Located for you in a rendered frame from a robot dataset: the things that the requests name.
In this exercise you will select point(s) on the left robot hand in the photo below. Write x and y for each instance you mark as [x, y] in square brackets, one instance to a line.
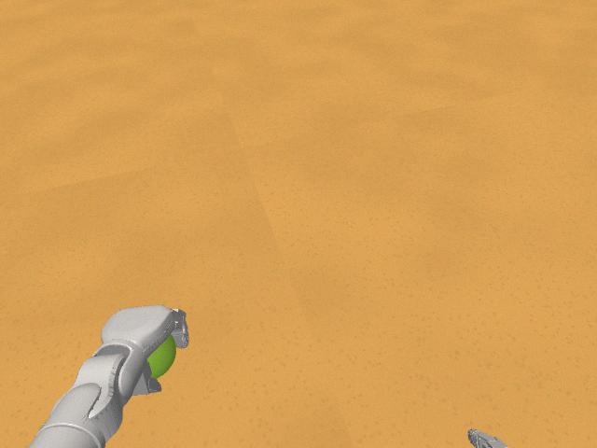
[148, 327]

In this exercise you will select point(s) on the right robot hand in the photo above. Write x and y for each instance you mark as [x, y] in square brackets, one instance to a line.
[483, 440]

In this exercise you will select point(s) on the ball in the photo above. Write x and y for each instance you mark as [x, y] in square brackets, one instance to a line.
[162, 358]

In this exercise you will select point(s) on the left robot arm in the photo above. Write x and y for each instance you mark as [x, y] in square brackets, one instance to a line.
[90, 412]

